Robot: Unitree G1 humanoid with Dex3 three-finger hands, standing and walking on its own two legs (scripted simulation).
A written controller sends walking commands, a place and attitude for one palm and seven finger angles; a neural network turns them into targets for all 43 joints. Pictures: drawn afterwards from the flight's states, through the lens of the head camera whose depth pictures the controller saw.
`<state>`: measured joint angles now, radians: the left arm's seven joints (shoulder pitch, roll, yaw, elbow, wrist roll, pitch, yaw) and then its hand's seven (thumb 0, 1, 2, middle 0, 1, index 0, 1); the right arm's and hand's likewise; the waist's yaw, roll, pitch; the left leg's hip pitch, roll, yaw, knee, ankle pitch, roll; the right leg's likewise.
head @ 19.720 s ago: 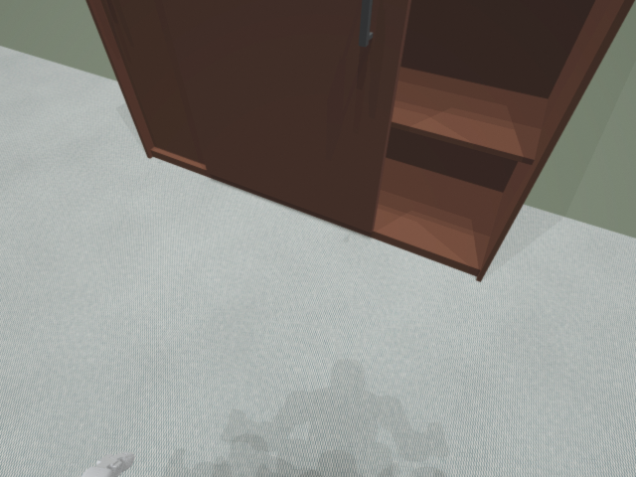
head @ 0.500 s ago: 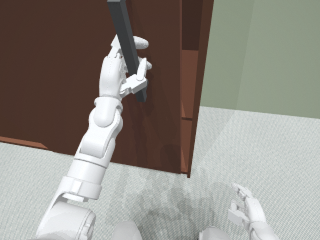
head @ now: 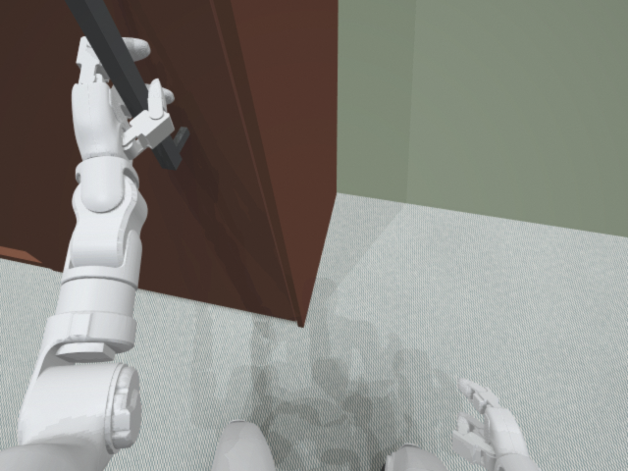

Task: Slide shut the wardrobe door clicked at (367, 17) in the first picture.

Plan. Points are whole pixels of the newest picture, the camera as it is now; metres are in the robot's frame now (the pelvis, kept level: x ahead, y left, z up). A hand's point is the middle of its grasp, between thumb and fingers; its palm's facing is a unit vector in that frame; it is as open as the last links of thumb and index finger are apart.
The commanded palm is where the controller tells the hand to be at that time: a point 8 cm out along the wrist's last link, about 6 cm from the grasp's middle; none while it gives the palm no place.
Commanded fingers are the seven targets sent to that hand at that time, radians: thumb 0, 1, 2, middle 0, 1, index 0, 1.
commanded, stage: stop walking and hold the door there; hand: left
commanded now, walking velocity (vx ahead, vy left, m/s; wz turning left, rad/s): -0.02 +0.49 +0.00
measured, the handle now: (140, 74) +0.46 +0.28 +0.20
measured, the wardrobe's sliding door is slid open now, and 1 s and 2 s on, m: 0.00 0.00 0.00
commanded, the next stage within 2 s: none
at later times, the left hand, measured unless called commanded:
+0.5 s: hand (154, 113) +0.42 +0.25 +0.18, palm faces +0.49 -0.82 -0.29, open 5.8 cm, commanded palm +0.38 +0.31 +0.17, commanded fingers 0.00 0.90 0.90 -0.45 -1.40 -0.45 -1.40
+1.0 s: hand (148, 117) +0.42 +0.26 +0.18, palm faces +0.23 -0.94 -0.24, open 5.6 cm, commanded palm +0.39 +0.31 +0.17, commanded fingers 0.00 0.90 0.90 -0.45 -1.40 -0.45 -1.40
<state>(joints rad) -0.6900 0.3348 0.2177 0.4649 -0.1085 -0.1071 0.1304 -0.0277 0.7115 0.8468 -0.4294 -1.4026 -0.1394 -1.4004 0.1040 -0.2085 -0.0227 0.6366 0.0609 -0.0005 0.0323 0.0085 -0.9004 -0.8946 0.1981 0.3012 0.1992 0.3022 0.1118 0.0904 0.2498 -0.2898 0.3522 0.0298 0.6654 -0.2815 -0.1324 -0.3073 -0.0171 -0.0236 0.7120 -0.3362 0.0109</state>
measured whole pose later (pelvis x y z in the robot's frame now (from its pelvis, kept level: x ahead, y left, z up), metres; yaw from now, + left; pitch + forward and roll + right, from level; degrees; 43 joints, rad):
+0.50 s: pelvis +0.02 -0.05 +0.05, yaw -6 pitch +0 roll +5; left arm -0.48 0.54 0.55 0.91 0.01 -0.23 0.07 -0.11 0.61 0.80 -0.44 -1.39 -0.43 -1.40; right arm 0.21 -0.39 -0.07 0.67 0.05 -0.06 -0.05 0.01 -0.90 -0.89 0.19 0.30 0.20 0.30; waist -0.05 0.01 0.05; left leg -0.44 -0.03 0.00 0.96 -0.34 -0.01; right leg -0.20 -0.02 0.09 0.36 -0.16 -0.03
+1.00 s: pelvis -0.03 +0.05 +0.03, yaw -12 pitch -1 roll -1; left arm -0.50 0.52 0.34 0.65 0.00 -0.21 0.05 -0.09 0.64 0.79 -0.45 -1.40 -0.44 -1.40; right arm 0.27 -0.18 0.06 0.69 0.03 -0.10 -0.08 0.01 -0.90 -0.89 0.20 0.30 0.20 0.30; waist -0.02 -0.04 0.05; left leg -0.25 0.02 0.10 0.52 -0.25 0.04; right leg -0.24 0.00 0.00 0.46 -0.21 0.02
